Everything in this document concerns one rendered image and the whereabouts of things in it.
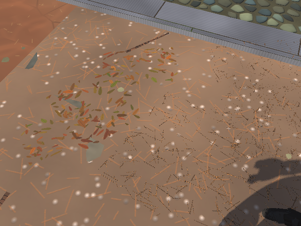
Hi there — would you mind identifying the right robot hand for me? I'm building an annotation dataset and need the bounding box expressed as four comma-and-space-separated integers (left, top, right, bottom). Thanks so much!
261, 208, 301, 226

